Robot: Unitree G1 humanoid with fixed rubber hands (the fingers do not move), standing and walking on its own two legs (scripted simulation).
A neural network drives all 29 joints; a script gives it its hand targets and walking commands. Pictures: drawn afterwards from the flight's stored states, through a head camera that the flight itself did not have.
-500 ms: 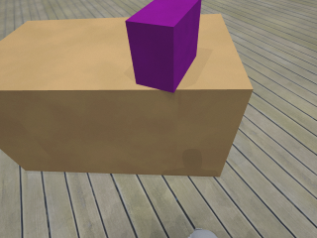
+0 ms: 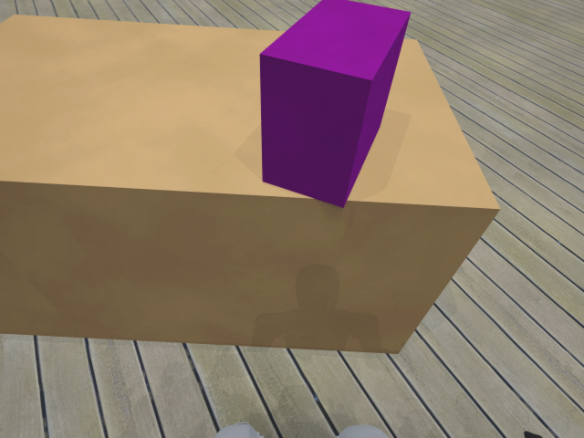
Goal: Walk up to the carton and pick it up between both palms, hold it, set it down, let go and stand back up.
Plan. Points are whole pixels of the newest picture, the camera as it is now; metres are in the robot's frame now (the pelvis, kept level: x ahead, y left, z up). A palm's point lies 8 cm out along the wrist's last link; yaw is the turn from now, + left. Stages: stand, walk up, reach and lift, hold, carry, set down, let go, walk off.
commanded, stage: walk up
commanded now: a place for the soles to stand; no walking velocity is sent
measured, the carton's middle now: (334, 99) +0.67 -0.05 +0.12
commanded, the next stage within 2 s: none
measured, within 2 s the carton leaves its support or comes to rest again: neither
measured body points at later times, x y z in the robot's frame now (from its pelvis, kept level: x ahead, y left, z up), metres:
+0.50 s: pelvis +0.10 -0.06 +0.00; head +0.12 -0.05 +0.45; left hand +0.19 +0.26 -0.10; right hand +0.17 -0.38 -0.09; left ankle +0.09 +0.10 -0.68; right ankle +0.15 -0.16 -0.70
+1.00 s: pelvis +0.12 -0.06 +0.01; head +0.16 -0.04 +0.45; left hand +0.22 +0.25 -0.11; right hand +0.23 -0.38 -0.08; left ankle +0.11 +0.10 -0.70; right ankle +0.15 -0.17 -0.70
